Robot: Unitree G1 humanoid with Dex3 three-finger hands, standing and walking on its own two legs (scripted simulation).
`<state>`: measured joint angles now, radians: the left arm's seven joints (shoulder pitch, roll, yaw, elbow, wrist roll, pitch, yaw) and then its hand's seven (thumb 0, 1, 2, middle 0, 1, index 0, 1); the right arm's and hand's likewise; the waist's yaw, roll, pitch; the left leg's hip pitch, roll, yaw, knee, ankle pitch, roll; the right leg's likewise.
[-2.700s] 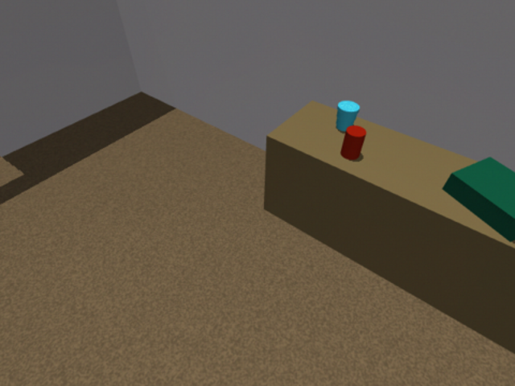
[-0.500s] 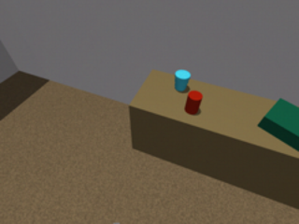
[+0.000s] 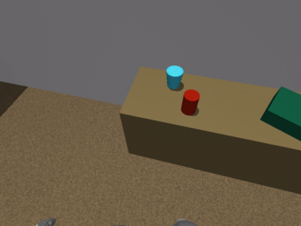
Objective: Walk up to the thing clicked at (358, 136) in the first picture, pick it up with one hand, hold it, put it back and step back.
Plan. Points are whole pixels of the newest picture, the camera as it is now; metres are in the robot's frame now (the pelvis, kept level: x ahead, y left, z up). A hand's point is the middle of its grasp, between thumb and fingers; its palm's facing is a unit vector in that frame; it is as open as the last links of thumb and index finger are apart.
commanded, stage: walk up
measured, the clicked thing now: (189, 102) +0.69 -0.18 -0.22
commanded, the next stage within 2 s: stand in 1.58 s
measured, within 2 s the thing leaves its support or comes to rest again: neither
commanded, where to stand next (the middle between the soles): +0.04 -0.03 m, yaw +1 degrees
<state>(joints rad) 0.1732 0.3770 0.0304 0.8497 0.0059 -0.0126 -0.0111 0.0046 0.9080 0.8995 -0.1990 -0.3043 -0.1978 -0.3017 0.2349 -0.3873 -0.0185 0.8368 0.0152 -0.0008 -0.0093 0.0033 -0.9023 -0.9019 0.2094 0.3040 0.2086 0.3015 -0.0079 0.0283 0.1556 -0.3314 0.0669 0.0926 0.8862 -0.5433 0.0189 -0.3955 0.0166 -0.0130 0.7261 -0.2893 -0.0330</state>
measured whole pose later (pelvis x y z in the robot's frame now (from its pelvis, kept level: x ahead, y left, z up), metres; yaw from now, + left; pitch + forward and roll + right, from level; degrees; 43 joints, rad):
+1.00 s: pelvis -0.02 -0.01 +0.03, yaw +1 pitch -2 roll +0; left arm 0.07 0.35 0.03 1.12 0.00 0.00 -0.02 0.01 0.91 0.90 -0.20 -0.30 -0.20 -0.30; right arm 0.14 -0.37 0.01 1.11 -0.01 -0.02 0.01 0.00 -0.90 -0.90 0.21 0.30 0.21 0.30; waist 0.01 0.01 0.04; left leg -0.18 0.05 -0.03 0.44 -0.22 -0.05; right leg -0.18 -0.04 -0.02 0.44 -0.22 0.03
